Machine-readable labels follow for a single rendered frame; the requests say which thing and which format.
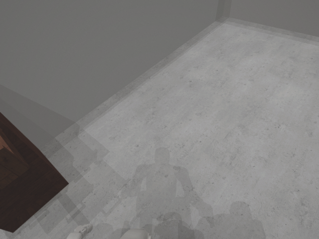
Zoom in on left robot thigh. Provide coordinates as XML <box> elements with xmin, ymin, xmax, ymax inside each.
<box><xmin>120</xmin><ymin>229</ymin><xmax>152</xmax><ymax>239</ymax></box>

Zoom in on left robot hand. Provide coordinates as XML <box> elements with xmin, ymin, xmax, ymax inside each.
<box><xmin>67</xmin><ymin>224</ymin><xmax>93</xmax><ymax>239</ymax></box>

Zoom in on cabinet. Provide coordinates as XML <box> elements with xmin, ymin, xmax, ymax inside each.
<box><xmin>0</xmin><ymin>112</ymin><xmax>69</xmax><ymax>233</ymax></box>

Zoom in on drawer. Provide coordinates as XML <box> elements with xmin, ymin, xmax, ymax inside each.
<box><xmin>0</xmin><ymin>129</ymin><xmax>30</xmax><ymax>190</ymax></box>

